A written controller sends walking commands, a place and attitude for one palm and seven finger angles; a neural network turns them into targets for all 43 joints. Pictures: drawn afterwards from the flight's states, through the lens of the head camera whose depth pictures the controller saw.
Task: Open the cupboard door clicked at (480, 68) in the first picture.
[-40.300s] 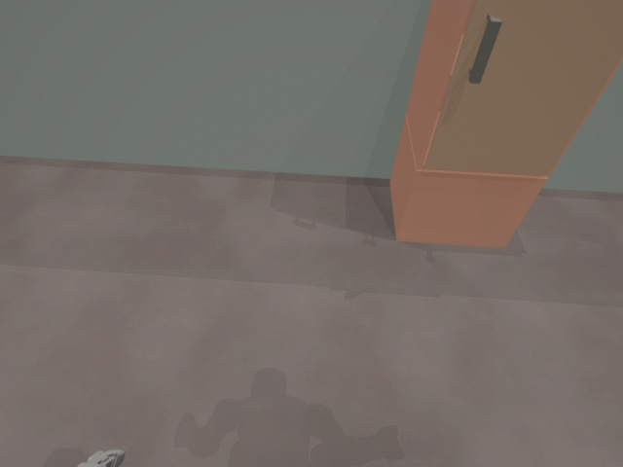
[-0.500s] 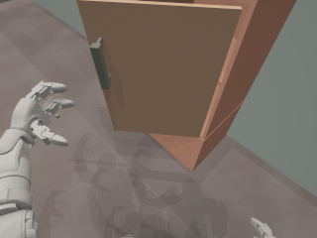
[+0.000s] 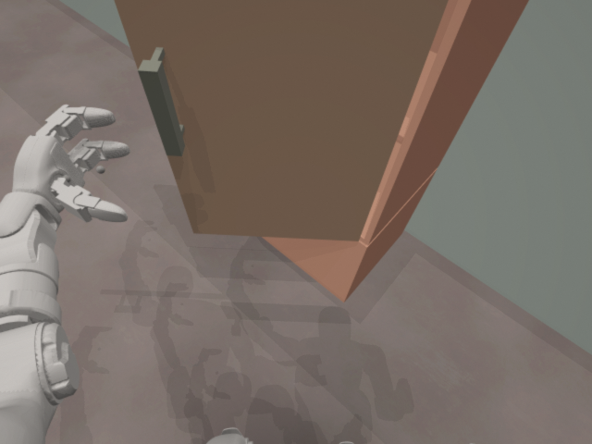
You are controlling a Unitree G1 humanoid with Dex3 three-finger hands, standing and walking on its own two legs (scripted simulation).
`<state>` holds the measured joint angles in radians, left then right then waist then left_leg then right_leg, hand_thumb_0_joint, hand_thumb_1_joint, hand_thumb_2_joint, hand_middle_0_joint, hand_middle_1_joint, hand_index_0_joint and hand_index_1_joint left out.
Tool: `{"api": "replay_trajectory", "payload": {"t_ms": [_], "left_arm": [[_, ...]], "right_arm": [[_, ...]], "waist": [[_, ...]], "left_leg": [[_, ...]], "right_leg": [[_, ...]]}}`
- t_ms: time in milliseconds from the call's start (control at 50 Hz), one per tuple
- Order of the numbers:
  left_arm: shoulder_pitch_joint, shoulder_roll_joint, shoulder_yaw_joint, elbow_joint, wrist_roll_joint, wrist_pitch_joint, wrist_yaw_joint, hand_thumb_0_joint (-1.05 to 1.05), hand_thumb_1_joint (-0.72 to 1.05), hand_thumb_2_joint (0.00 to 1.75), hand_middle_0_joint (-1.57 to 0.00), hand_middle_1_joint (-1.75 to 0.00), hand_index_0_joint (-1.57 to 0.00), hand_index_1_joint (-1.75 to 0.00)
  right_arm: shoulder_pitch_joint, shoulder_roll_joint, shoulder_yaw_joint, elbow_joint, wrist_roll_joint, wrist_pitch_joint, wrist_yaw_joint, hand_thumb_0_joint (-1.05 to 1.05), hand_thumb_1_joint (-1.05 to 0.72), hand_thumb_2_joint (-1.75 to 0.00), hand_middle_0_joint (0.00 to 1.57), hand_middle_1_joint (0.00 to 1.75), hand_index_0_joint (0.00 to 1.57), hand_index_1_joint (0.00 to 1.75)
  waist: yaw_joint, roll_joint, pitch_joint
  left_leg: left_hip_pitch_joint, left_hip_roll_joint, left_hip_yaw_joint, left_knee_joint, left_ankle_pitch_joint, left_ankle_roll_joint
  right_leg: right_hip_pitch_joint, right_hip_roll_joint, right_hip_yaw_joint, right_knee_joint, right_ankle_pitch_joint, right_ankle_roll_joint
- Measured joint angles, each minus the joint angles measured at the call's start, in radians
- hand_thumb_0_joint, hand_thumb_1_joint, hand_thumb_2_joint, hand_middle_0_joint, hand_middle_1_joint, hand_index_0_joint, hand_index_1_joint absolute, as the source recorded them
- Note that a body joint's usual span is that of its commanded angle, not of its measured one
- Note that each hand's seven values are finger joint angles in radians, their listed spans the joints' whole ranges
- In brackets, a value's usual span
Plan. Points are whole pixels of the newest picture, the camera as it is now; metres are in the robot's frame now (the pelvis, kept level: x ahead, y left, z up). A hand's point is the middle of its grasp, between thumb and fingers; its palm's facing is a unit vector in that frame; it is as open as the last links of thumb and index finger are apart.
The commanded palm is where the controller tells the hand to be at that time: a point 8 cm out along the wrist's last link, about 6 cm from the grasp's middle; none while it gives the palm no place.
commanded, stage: move the hooked fingers beside the handle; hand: left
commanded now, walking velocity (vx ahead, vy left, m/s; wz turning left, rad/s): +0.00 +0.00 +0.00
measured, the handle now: (167, 104) +0.59 +0.19 +0.10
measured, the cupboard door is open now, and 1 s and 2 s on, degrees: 40 40 40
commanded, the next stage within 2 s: slide the fingers in behind the handle in 1.80 s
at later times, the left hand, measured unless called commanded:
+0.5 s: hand (114, 126) +0.52 +0.25 +0.12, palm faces -0.04 -1.00 +0.01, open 14.0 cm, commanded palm +0.52 +0.30 +0.11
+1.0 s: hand (107, 115) +0.56 +0.27 +0.11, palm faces -0.06 -1.00 +0.01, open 14.0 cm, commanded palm +0.54 +0.30 +0.10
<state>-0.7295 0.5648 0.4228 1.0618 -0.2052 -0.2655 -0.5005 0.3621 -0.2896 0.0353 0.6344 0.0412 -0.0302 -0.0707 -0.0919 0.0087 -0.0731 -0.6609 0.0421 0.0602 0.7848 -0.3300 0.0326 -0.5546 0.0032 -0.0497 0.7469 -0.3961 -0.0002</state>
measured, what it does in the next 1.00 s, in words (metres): stands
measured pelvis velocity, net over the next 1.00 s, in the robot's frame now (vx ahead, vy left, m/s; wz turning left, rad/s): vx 0.02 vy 0.02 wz -0.04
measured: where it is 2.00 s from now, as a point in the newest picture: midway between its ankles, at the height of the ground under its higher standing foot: outside the picture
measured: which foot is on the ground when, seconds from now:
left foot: down 0.00-1.00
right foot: down 0.00-1.00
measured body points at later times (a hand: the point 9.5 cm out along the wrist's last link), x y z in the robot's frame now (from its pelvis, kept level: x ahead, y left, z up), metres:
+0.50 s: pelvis +0.00 +0.00 -0.02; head +0.12 +0.02 +0.42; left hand +0.51 +0.30 +0.12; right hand -0.03 -0.29 -0.11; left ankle +0.03 +0.10 -0.71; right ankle -0.02 -0.12 -0.71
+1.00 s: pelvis +0.02 +0.02 -0.02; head +0.17 +0.05 +0.40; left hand +0.55 +0.33 +0.11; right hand -0.04 -0.25 -0.11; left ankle +0.03 +0.10 -0.71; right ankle -0.02 -0.12 -0.71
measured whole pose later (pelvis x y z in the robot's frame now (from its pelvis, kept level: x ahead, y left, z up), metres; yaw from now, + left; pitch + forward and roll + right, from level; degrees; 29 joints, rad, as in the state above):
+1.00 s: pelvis +0.02 +0.02 -0.02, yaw -2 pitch +23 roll -5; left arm -1.07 0.83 0.50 1.26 -0.09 -0.23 -0.53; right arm 0.48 -0.27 0.05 0.63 0.00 0.10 -0.05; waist -0.21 0.02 -0.09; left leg -0.93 0.08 0.04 0.92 -0.40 0.05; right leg -0.78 0.04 -0.06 0.79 -0.42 0.01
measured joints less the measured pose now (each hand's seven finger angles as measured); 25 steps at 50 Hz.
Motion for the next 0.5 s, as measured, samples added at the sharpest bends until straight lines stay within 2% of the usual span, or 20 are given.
{"api": "replay_trajectory", "payload": {"t_ms": [140,320,500], "left_arm": [[-0.091,0.061,0.021,0.091,0.025,-0.030,0.002,-0.01,-0.50,0.30,-0.30,-1.20,-0.30,-1.20],[-0.206,0.137,0.024,0.184,0.052,-0.018,-0.013,-0.01,-0.50,0.30,-0.30,-1.20,-0.30,-1.20],[-0.341,0.231,0.039,0.281,0.107,0.001,0.006,-0.01,-0.50,0.30,-0.30,-1.20,-0.30,-1.20]], "right_arm": [[0.003,-0.002,0.003,0.002,-0.004,0.022,0.000,0.01,-0.90,-0.90,0.20,0.30,0.20,0.30],[0.033,-0.016,0.004,0.015,-0.007,0.054,-0.005,0.01,-0.90,-0.90,0.20,0.30,0.20,0.30],[0.059,-0.023,0.019,0.007,-0.013,0.069,-0.011,0.01,-0.90,-0.90,0.20,0.30,0.20,0.30]], "waist": [[-0.023,-0.002,0.003],[-0.054,0.001,0.004],[-0.106,0.005,0.013]], "left_leg": [[-0.051,0.009,-0.005,0.030,-0.008,-0.003],[-0.120,0.018,-0.016,0.065,-0.016,-0.005],[-0.201,0.030,-0.025,0.103,-0.025,-0.006]], "right_leg": [[-0.048,0.009,-0.003,0.024,-0.005,-0.003],[-0.110,0.017,-0.012,0.049,-0.010,-0.006],[-0.184,0.029,-0.018,0.072,-0.012,-0.008]]}}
